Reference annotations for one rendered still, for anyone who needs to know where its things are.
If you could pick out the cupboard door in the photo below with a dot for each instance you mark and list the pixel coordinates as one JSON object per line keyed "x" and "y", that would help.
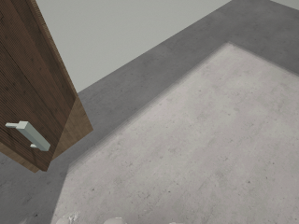
{"x": 33, "y": 85}

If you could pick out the handle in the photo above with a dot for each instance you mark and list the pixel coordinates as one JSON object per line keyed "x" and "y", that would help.
{"x": 32, "y": 134}

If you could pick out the robot left hand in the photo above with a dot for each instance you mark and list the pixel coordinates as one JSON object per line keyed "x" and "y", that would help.
{"x": 69, "y": 218}

